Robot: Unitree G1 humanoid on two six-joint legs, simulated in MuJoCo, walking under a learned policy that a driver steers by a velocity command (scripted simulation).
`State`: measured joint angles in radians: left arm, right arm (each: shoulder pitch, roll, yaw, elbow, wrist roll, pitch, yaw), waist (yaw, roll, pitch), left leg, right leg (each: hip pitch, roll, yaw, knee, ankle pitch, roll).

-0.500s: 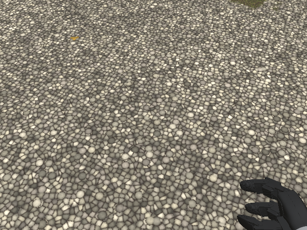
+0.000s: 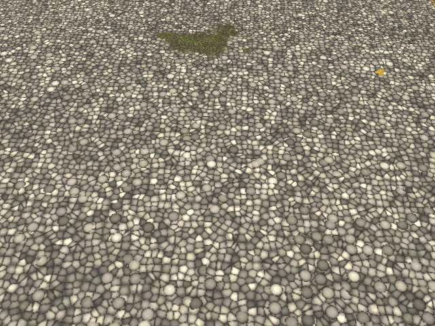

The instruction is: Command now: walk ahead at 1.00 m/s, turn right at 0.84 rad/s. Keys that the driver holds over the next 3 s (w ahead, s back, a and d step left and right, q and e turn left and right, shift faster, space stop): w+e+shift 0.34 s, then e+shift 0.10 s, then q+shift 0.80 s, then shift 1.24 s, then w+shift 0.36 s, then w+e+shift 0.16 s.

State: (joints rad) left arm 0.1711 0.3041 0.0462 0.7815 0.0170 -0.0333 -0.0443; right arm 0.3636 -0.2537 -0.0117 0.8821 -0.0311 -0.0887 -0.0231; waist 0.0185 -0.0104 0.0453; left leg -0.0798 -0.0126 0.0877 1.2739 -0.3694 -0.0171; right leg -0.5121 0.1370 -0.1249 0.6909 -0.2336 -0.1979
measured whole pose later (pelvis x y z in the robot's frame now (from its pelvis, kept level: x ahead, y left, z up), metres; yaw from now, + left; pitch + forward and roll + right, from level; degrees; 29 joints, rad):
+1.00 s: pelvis +0.63 -0.04 +0.04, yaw -11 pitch +2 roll -1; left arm 0.07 0.27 0.06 0.71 0.02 -0.01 0.03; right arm 0.21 -0.33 -0.08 0.68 0.02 0.05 -0.03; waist -0.01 0.01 0.05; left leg -0.59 0.09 0.03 1.03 -0.36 -0.08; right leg -0.34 -0.07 -0.16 0.44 -0.13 -0.01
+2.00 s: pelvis +0.70 -0.04 +0.03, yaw +12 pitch -1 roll +0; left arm 0.15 0.23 0.03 0.76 0.01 -0.01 0.01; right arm 0.22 -0.24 -0.06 0.67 -0.02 0.01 -0.01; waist -0.01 0.00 0.02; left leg -0.27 -0.05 -0.12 0.56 -0.27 0.00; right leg -0.23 0.01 0.02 0.56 -0.32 0.00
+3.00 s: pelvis +0.86 +0.07 +0.04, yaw +8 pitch +2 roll +1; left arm 0.22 0.27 0.06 0.80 0.03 -0.03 -0.07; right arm 0.44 -0.23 -0.04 0.80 -0.03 -0.09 0.01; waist -0.03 -0.05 -0.05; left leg -0.11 -0.02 0.11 0.37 -0.29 0.03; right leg -0.65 -0.02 0.06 1.18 -0.17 -0.07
